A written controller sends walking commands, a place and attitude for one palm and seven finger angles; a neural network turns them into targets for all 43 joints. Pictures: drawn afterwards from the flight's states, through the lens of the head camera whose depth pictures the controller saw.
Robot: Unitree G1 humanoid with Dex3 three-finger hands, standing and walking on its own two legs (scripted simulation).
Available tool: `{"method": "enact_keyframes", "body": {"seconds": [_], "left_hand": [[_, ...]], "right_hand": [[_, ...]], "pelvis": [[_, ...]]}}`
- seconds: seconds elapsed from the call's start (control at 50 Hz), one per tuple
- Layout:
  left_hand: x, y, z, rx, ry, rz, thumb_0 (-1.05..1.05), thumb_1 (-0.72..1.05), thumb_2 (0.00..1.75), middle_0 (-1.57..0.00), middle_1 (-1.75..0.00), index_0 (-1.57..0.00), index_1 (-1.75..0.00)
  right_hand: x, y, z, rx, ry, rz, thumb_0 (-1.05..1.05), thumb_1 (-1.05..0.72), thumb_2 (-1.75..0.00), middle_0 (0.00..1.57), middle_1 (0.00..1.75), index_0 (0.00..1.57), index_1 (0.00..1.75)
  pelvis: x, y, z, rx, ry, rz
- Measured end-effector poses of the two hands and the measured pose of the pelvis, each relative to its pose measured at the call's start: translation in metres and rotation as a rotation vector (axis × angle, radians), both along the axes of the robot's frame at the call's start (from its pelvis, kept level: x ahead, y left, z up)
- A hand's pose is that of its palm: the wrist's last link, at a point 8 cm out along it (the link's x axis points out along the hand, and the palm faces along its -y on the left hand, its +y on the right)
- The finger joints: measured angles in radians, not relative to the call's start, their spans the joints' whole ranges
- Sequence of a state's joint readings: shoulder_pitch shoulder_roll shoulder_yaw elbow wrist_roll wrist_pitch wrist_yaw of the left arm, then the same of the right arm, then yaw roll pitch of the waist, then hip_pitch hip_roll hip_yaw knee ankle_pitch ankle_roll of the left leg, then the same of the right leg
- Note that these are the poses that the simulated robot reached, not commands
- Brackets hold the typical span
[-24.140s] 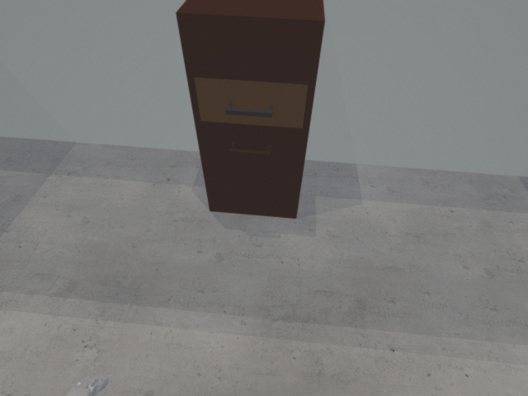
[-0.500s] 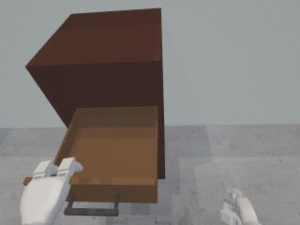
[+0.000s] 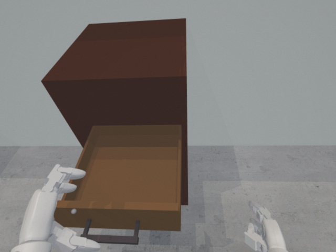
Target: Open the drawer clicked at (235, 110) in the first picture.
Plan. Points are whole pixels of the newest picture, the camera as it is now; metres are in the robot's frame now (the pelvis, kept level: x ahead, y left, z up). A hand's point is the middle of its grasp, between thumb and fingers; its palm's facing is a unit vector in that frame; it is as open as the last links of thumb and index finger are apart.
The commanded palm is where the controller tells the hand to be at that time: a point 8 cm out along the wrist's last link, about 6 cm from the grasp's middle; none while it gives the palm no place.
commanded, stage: draw the hand back to the body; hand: left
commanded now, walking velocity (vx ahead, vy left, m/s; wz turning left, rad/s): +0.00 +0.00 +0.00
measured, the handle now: (110, 231) +0.20 +0.21 -0.14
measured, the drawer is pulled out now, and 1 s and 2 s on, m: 0.30 0.30 0.30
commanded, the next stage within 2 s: step back with the hand held close in 0.88 s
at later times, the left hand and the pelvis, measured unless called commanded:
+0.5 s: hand (53, 188) +0.18 +0.22 +0.16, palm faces +0.39 -0.81 -0.43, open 10.2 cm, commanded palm +0.14 +0.27 +0.18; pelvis +0.01 -0.01 +0.01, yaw +1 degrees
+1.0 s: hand (47, 186) +0.18 +0.23 +0.17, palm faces +0.42 -0.80 -0.43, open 7.5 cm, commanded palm +0.13 +0.27 +0.19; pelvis +0.01 -0.02 +0.02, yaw +1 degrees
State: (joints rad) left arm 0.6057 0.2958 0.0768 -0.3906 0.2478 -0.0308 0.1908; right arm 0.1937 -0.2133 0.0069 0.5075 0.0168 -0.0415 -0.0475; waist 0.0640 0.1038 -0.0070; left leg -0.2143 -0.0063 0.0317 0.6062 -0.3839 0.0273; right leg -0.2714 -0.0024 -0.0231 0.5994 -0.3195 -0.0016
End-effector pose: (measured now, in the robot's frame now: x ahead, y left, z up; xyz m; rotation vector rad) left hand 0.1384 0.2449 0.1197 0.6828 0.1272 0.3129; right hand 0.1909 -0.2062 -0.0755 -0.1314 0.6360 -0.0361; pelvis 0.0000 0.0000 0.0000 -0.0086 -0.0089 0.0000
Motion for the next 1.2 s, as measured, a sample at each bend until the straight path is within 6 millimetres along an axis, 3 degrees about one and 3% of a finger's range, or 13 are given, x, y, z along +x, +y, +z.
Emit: {"method": "enact_keyframes", "body": {"seconds": [0.06, 0.12, 0.24, 0.64, 0.86, 1.08, 1.2], "left_hand": [[0.001, -0.004, 0.004, -0.189, -0.074, 0.010, -0.01, -0.41, 0.33, -0.31, -1.15, -0.31, -1.14], [0.003, -0.003, 0.016, -0.244, -0.146, -0.003, -0.01, -0.34, 0.36, -0.31, -1.10, -0.31, -1.10], [0.009, 0.010, 0.038, -0.215, -0.211, 0.001, -0.01, -0.16, 0.44, -0.29, -0.98, -0.29, -0.98], [0.004, 0.021, 0.074, -0.133, -0.312, 0.035, 0.00, 0.52, 0.74, -0.24, -0.54, -0.24, -0.54], [0.002, 0.015, 0.062, -0.170, -0.266, 0.025, 0.01, 0.82, 0.86, -0.22, -0.35, -0.22, -0.35], [0.004, 0.023, 0.075, -0.098, -0.310, 0.020, 0.01, 0.88, 0.89, -0.22, -0.31, -0.21, -0.31], [0.013, 0.022, 0.057, -0.101, -0.229, -0.038, 0.01, 0.89, 0.89, -0.21, -0.30, -0.21, -0.30]], "right_hand": [[-0.004, 0.001, 0.006, -0.027, -0.021, -0.012, 0.02, -0.91, -0.90, 0.20, 0.30, 0.20, 0.30], [-0.006, 0.000, 0.010, -0.049, -0.026, -0.006, 0.02, -0.91, -0.90, 0.20, 0.30, 0.20, 0.30], [-0.005, -0.006, 0.011, -0.059, -0.019, 0.003, 0.02, -0.91, -0.90, 0.20, 0.30, 0.20, 0.30], [0.010, -0.019, 0.015, -0.055, -0.029, 0.001, 0.02, -0.91, -0.90, 0.20, 0.30, 0.20, 0.30], [0.002, -0.021, 0.015, -0.054, -0.015, -0.001, 0.02, -0.91, -0.90, 0.20, 0.30, 0.20, 0.30], [-0.007, -0.024, 0.012, -0.060, 0.018, -0.015, 0.02, -0.91, -0.90, 0.20, 0.30, 0.20, 0.30], [-0.027, -0.036, 0.011, -0.096, 0.082, -0.070, 0.02, -0.91, -0.90, 0.20, 0.30, 0.20, 0.30]], "pelvis": [[0.006, -0.002, 0.004, 0.000, -0.020, 0.015], [0.010, -0.005, 0.007, -0.003, -0.034, 0.026], [0.010, -0.008, 0.011, -0.005, -0.037, 0.026], [0.010, -0.016, 0.015, -0.002, -0.041, 0.023], [0.007, -0.018, 0.016, -0.001, -0.042, 0.018], [-0.001, -0.017, 0.016, -0.008, -0.023, 0.010], [-0.012, -0.010, 0.015, -0.006, 0.022, -0.004]]}}
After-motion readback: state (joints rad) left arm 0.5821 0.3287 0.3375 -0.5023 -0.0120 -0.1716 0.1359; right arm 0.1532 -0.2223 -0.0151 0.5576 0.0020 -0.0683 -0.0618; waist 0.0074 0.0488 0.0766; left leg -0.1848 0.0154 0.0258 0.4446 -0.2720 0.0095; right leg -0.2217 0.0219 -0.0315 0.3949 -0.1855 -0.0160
